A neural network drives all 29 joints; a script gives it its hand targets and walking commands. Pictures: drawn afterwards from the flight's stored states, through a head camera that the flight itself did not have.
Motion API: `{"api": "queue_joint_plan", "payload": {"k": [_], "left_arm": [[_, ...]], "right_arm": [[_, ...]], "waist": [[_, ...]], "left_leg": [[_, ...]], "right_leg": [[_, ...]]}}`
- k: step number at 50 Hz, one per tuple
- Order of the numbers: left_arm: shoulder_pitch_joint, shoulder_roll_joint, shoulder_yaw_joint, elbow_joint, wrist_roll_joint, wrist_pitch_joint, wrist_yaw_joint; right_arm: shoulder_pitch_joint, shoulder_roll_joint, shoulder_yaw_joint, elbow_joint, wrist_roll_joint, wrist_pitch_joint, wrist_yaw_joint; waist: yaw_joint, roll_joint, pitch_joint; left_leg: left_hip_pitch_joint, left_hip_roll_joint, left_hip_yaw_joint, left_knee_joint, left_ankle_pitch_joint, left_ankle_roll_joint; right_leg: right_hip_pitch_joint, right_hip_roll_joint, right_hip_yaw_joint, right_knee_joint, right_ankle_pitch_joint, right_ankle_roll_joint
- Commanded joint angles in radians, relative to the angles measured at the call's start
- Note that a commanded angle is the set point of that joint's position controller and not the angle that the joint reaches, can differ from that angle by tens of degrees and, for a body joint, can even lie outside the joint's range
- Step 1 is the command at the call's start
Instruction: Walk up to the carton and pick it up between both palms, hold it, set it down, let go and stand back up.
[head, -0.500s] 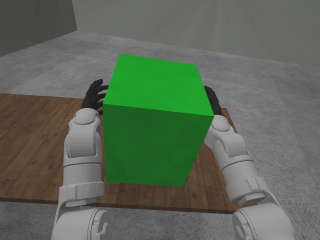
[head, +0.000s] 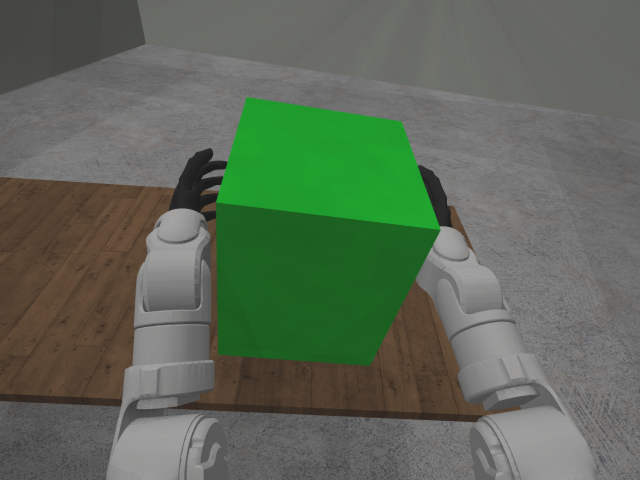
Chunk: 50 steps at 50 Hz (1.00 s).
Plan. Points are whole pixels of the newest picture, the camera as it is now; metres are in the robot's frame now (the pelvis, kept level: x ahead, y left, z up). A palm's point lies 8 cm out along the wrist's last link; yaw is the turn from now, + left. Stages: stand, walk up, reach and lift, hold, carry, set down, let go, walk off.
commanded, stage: hold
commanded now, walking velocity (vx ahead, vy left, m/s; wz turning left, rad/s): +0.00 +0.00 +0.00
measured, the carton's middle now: (310, 236) +0.39 +0.00 +0.16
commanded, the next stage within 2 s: none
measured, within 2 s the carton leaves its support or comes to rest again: neither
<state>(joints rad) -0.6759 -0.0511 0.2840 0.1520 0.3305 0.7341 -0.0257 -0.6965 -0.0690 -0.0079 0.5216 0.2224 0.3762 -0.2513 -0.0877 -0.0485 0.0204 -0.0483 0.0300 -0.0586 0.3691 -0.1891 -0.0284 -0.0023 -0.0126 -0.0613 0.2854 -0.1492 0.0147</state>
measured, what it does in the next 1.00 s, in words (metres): stands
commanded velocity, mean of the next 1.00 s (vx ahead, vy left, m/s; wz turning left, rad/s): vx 0.00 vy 0.00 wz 0.00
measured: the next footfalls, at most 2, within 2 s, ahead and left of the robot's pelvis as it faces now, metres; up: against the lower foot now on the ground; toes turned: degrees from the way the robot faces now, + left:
none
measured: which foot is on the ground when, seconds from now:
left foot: down 0.00-1.00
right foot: down 0.00-1.00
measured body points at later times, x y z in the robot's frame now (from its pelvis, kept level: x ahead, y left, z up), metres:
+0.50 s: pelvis +0.00 -0.01 +0.00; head -0.04 +0.03 +0.45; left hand +0.38 +0.15 +0.21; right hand +0.38 -0.15 +0.19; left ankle +0.02 +0.13 -0.75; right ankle +0.01 -0.13 -0.75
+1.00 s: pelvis +0.00 -0.01 +0.00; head -0.05 +0.03 +0.45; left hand +0.38 +0.15 +0.21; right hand +0.38 -0.15 +0.20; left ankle +0.02 +0.13 -0.75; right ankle +0.01 -0.13 -0.75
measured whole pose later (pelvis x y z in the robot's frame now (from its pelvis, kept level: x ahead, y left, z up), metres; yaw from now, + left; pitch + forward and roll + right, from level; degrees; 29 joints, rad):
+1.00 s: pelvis +0.00 -0.01 +0.00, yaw +0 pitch -8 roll -1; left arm -0.69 -0.04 0.30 0.15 0.34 0.74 -0.05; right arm -0.71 -0.05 -0.01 0.52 0.20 0.39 -0.26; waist -0.08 -0.06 0.03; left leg -0.04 0.03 -0.06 0.35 -0.17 -0.04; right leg 0.00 -0.01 -0.07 0.29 -0.15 0.01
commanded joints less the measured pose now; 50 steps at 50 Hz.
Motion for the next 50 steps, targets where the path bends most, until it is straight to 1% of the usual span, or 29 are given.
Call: {"api": "queue_joint_plan", "payload": {"k": [1, 3, 5, 6, 9, 11, 12, 13, 14, 16, 20, 21, 26, 29, 30, 31, 32, 33, 34, 36, 38, 39, 40, 42, 43, 44, 47, 49, 50], "left_arm": [[-0.612, -0.517, -0.475, -0.148, -0.174, -0.046, -0.134], [-0.593, -0.519, -0.484, -0.136, -0.163, -0.025, -0.147], [-0.559, -0.504, -0.459, -0.151, -0.136, -0.02, -0.154], [-0.57, -0.5, -0.439, -0.134, -0.113, -0.011, -0.163], [-0.619, -0.522, -0.477, -0.193, -0.156, -0.015, -0.164], [-0.623, -0.516, -0.545, -0.296, -0.196, -0.034, -0.156], [-0.651, -0.533, -0.569, -0.304, -0.219, -0.045, -0.158], [-0.653, -0.522, -0.572, -0.299, -0.21, -0.044, -0.152], [-0.646, -0.536, -0.578, -0.316, -0.224, -0.046, -0.145], [-0.608, -0.528, -0.573, -0.258, -0.213, -0.036, -0.144], [-0.599, -0.485, -0.453, -0.168, -0.125, -0.006, -0.171], [-0.617, -0.501, -0.458, -0.202, -0.128, -0.013, -0.168], [-0.626, -0.524, -0.529, -0.265, -0.181, -0.027, -0.16], [-0.685, -0.51, -0.508, -0.166, -0.184, -0.038, -0.155], [-0.678, -0.514, -0.503, -0.182, -0.184, -0.043, -0.153], [-0.663, -0.498, -0.463, -0.128, -0.163, -0.042, -0.157], [-0.68, -0.506, -0.479, -0.162, -0.154, -0.039, -0.155], [-0.668, -0.493, -0.429, -0.092, -0.146, -0.037, -0.157], [-0.602, -0.527, -0.449, -0.128, -0.167, -0.034, -0.164], [-0.622, -0.509, -0.437, -0.082, -0.136, -0.031, -0.161], [-0.658, -0.511, -0.431, -0.08, -0.131, -0.026, -0.169], [-0.673, -0.506, -0.375, 0.01, -0.102, -0.019, -0.177], [-0.707, -0.524, -0.437, -0.087, -0.137, -0.029, -0.176], [-0.676, -0.537, -0.434, -0.046, -0.142, -0.031, -0.168], [-0.711, -0.545, -0.445, -0.065, -0.161, -0.045, -0.171], [-0.679, -0.556, -0.469, -0.08, -0.171, -0.045, -0.167], [-0.738, -0.544, -0.482, -0.149, -0.184, -0.074, -0.152], [-0.667, -0.533, -0.455, -0.082, -0.159, -0.055, -0.155], [-0.699, -0.534, -0.464, -0.141, -0.16, -0.063, -0.149]], "right_arm": [[-0.868, 0.631, 0.41, -0.467, 0.135, -0.061, 0.1], [-0.855, 0.615, 0.395, -0.449, 0.13, -0.053, 0.096], [-0.797, 0.597, 0.403, -0.417, 0.134, -0.041, 0.088], [-0.795, 0.572, 0.369, -0.36, 0.122, -0.03, 0.092], [-0.825, 0.595, 0.374, -0.451, 0.13, -0.036, 0.093], [-0.798, 0.633, 0.435, -0.511, 0.15, -0.046, 0.091], [-0.81, 0.639, 0.438, -0.527, 0.156, -0.043, 0.085], [-0.812, 0.634, 0.426, -0.526, 0.145, -0.046, 0.082], [-0.8, 0.645, 0.435, -0.557, 0.148, -0.043, 0.081], [-0.769, 0.591, 0.383, -0.517, 0.13, -0.033, 0.082], [-0.781, 0.574, 0.335, -0.394, 0.087, -0.017, 0.106], [-0.795, 0.595, 0.351, -0.415, 0.099, -0.025, 0.109], [-0.811, 0.617, 0.402, -0.513, 0.135, -0.05, 0.102], [-0.88, 0.6, 0.366, -0.46, 0.107, -0.05, 0.104], [-0.818, 0.635, 0.374, -0.433, 0.098, -0.043, 0.105], [-0.853, 0.633, 0.366, -0.426, 0.083, -0.047, 0.106], [-0.854, 0.611, 0.354, -0.363, 0.084, -0.043, 0.12], [-0.893, 0.625, 0.357, -0.391, 0.079, -0.053, 0.115], [-0.836, 0.621, 0.351, -0.425, 0.086, -0.055, 0.107], [-0.905, 0.628, 0.364, -0.424, 0.078, -0.057, 0.108], [-0.863, 0.618, 0.337, -0.334, 0.079, -0.053, 0.116], [-0.885, 0.593, 0.277, -0.253, 0.047, -0.042, 0.118], [-0.886, 0.617, 0.283, -0.302, 0.063, -0.065, 0.123], [-0.963, 0.597, 0.315, -0.366, 0.071, -0.071, 0.121], [-0.933, 0.643, 0.316, -0.363, 0.065, -0.072, 0.117], [-0.932, 0.61, 0.329, -0.4, 0.076, -0.079, 0.112], [-0.872, 0.657, 0.352, -0.364, 0.084, -0.074, 0.109], [-0.873, 0.624, 0.347, -0.378, 0.083, -0.067, 0.106], [-0.874, 0.653, 0.37, -0.389, 0.1, -0.071, 0.106]], "waist": [[0.027, 0.04, -0.503], [-0.005, 0.065, -0.433], [-0.005, 0.062, -0.401], [-0.006, 0.075, -0.312], [-0.013, 0.072, -0.371], [-0.012, 0.061, -0.504], [-0.035, 0.057, -0.512], [-0.03, 0.092, -0.514], [-0.024, 0.065, -0.524], [-0.053, 0.086, -0.441], [-0.005, 0.094, -0.314], [0.006, 0.074, -0.326], [-0.016, 0.092, -0.54], [-0.004, 0.066, -0.449], [-0.006, 0.065, -0.479], [0.021, 0.055, -0.424], [0.01, 0.083, -0.385], [0.02, 0.02, -0.372], [-0.004, 0.041, -0.445], [0.015, 0.04, -0.401], [0.016, 0.056, -0.364], [0.002, 0.057, -0.222], [-0.017, 0.076, -0.351], [0.012, 0.071, -0.373], [0.009, 0.029, -0.425], [-0.009, 0.07, -0.444], [-0.01, 0.078, -0.496], [-0.009, 0.071, -0.448], [0.011, 0.076, -0.483]], "left_leg": [[0.101, -0.089, 0.065, -0.012, 0.363, -0.011], [0.079, -0.094, 0.063, -0.016, 0.33, -0.011], [0.095, -0.096, 0.071, -0.015, 0.376, -0.011], [0.072, -0.089, 0.071, -0.039, 0.322, -0.02], [0.078, -0.086, 0.071, -0.028, 0.358, -0.027], [0.12, -0.089, 0.07, 0.002, 0.463, -0.029], [0.138, -0.09, 0.061, 0.006, 0.462, -0.032], [0.136, -0.095, 0.066, 0.015, 0.458, -0.041], [0.134, -0.087, 0.058, 0.013, 0.451, -0.041], [0.127, -0.082, 0.048, 0.008, 0.426, -0.047], [0.045, -0.085, 0.075, -0.078, 0.178, -0.015], [0.043, -0.082, 0.075, -0.069, 0.232, -0.012], [0.149, -0.086, 0.079, -0.015, 0.391, -0.022], [0.092, -0.084, 0.076, -0.036, 0.244, -0.017], [0.107, -0.084, 0.081, -0.039, 0.267, -0.012], [0.06, -0.087, 0.087, -0.055, 0.192, 0.001], [0.05, -0.087, 0.085, -0.067, 0.162, -0.001], [0.038, -0.088, 0.091, -0.067, 0.141, 0.017], [0.068, -0.088, 0.083, -0.049, 0.228, 0.014], [0.039, -0.093, 0.09, -0.061, 0.177, 0.016], [0.045, -0.085, 0.092, -0.069, 0.158, 0.012], [-0.014, -0.087, 0.085, -0.096, 0.054, 0.01], [0.013, -0.079, 0.085, -0.083, 0.117, 0.002], [0.038, -0.075, 0.085, -0.075, 0.151, 0.001], [0.047, -0.082, 0.087, -0.066, 0.149, 0.003], [0.08, -0.078, 0.077, -0.065, 0.187, -0.005], [0.111, -0.084, 0.073, -0.038, 0.287, -0.013], [0.088, -0.091, 0.075, -0.036, 0.274, -0.013], [0.101, -0.092, 0.072, -0.034, 0.281, -0.006]], "right_leg": [[0.204, 0.091, -0.014, 0.005, 0.261, 0.032], [0.192, 0.082, -0.02, 0.002, 0.245, 0.036], [0.219, 0.081, -0.016, -0.005, 0.286, 0.043], [0.174, 0.088, -0.024, -0.012, 0.203, 0.032], [0.182, 0.093, -0.025, -0.004, 0.222, 0.026], [0.231, 0.091, -0.025, 0.016, 0.364, 0.041], [0.223, 0.087, -0.016, 0.013, 0.376, 0.04], [0.2, 0.091, -0.024, 0.014, 0.335, 0.04], [0.21, 0.097, -0.034, 0.011, 0.306, 0.037], [0.16, 0.093, -0.027, 0.005, 0.298, 0.03], [0.148, 0.075, -0.03, -0.025, 0.085, 0.024], [0.16, 0.077, -0.034, -0.007, 0.137, 0.031], [0.213, 0.083, -0.033, 0.017, 0.277, 0.039], [0.135, 0.083, -0.029, -0.015, 0.143, 0.028], [0.16, 0.079, -0.035, -0.007, 0.18, 0.031], [0.145, 0.069, -0.024, -0.013, 0.128, 0.04], [0.124, 0.067, -0.02, -0.017, 0.08, 0.023], [0.121, 0.063, -0.019, -0.028, 0.074, 0.043], [0.176, 0.064, -0.013, -0.016, 0.167, 0.039], [0.165, 0.069, -0.022, -0.02, 0.119, 0.044], [0.142, 0.071, -0.022, -0.019, 0.081, 0.03], [0.089, 0.061, -0.025, -0.043, -0.03, 0.025], [0.147, 0.071, -0.03, -0.019, 0.04, 0.017], [0.124, 0.076, -0.03, -0.024, 0.036, 0.023], [0.153, 0.075, -0.029, -0.023, 0.068, 0.028], [0.145, 0.077, -0.037, -0.023, 0.088, 0.025], [0.171, 0.074, -0.032, -0.008, 0.193, 0.035], [0.178, 0.07, -0.024, -0.02, 0.176, 0.035], [0.19, 0.074, -0.024, -0.011, 0.182, 0.037]]}}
